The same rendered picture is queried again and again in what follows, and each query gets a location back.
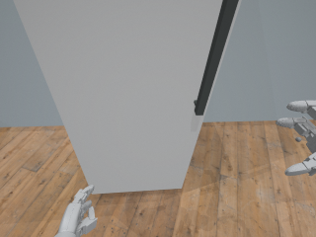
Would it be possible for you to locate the fridge door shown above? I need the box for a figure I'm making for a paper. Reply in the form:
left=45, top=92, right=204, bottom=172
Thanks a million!
left=13, top=0, right=242, bottom=195

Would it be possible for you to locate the handle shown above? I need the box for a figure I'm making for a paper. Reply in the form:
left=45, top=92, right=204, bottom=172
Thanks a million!
left=194, top=0, right=239, bottom=116

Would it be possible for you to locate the robot right hand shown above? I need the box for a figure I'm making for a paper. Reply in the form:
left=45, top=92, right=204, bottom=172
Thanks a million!
left=276, top=100, right=316, bottom=176

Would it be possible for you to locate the robot left hand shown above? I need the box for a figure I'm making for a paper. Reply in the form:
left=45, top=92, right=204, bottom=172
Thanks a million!
left=58, top=185, right=98, bottom=237

